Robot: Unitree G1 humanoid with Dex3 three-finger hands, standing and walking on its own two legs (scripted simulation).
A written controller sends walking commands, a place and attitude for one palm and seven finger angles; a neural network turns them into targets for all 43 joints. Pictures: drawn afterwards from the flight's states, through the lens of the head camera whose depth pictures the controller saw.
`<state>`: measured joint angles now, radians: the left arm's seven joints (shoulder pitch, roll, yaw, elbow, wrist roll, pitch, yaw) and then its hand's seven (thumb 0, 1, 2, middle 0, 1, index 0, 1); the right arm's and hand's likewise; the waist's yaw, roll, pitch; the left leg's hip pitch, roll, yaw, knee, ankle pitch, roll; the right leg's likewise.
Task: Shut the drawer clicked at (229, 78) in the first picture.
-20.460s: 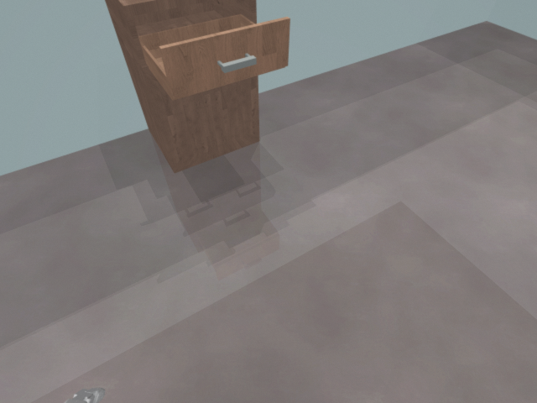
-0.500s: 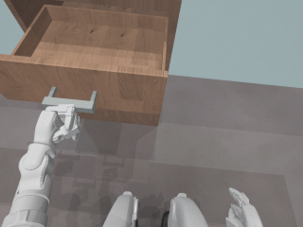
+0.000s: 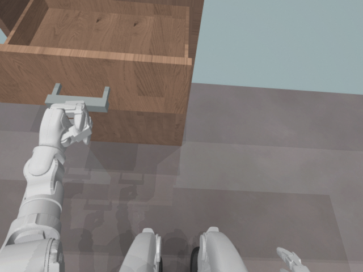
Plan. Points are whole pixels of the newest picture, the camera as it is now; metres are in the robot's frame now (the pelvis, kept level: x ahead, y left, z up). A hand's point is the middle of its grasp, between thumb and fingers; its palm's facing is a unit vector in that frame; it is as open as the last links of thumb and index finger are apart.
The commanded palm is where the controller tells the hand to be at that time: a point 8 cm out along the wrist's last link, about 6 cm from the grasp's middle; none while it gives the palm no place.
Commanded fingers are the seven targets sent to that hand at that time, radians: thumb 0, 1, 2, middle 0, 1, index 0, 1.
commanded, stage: push the drawer shut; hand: left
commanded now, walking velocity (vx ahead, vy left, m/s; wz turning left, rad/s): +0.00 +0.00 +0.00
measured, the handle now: (80, 96) +0.48 +0.24 +0.03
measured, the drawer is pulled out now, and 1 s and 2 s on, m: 0.19 0.07 0.00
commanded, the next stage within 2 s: pull the fist back off the drawer in 1.84 s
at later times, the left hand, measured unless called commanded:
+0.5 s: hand (91, 105) +0.47 +0.22 +0.03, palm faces -0.03 -1.00 -0.05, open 2.8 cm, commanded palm +0.47 +0.25 +0.03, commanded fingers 0.00 0.90 0.90 -1.40 -1.60 -1.40 -1.60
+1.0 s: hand (99, 83) +0.53 +0.21 +0.03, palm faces -0.01 -1.00 -0.05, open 3.1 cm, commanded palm +0.54 +0.23 +0.03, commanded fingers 0.00 0.90 0.90 -1.40 -1.60 -1.40 -1.60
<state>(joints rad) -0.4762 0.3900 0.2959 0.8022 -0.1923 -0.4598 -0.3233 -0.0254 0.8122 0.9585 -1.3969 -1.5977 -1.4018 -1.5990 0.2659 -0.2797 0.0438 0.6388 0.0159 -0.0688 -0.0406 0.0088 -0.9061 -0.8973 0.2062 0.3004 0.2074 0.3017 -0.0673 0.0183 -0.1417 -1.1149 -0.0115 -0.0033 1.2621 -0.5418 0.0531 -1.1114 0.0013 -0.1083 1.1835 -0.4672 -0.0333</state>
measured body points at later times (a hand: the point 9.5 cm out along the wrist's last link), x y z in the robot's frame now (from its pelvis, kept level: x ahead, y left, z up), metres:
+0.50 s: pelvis +0.00 +0.00 -0.01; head +0.15 +0.03 +0.41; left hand +0.46 +0.27 +0.03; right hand +0.07 -0.27 -0.12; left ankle +0.03 +0.08 -0.63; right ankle +0.05 -0.11 -0.63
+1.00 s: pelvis +0.00 +0.00 -0.02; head +0.17 +0.04 +0.40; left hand +0.52 +0.26 +0.04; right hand +0.01 -0.27 -0.12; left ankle +0.03 +0.08 -0.63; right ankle +0.05 -0.11 -0.63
